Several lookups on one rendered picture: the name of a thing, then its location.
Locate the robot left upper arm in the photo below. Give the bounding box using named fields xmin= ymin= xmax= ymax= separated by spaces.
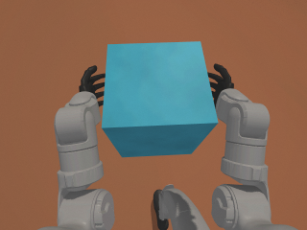
xmin=37 ymin=188 xmax=115 ymax=230

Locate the robot right upper arm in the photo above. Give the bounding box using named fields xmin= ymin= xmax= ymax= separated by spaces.
xmin=211 ymin=184 xmax=298 ymax=230

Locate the left robot hand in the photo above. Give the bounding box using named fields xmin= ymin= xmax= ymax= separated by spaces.
xmin=79 ymin=65 xmax=106 ymax=106

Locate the carton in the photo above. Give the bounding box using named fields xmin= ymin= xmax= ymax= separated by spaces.
xmin=102 ymin=41 xmax=218 ymax=158

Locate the right robot hand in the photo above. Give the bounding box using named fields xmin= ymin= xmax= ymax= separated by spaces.
xmin=207 ymin=63 xmax=234 ymax=108

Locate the robot right forearm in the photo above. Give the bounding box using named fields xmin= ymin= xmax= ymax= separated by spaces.
xmin=215 ymin=88 xmax=272 ymax=219

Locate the right robot foot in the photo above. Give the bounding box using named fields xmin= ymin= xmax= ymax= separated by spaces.
xmin=153 ymin=189 xmax=169 ymax=230

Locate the robot right thigh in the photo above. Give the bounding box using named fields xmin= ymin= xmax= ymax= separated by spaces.
xmin=158 ymin=188 xmax=210 ymax=230

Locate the robot left forearm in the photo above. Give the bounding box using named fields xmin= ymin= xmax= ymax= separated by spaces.
xmin=54 ymin=91 xmax=104 ymax=223

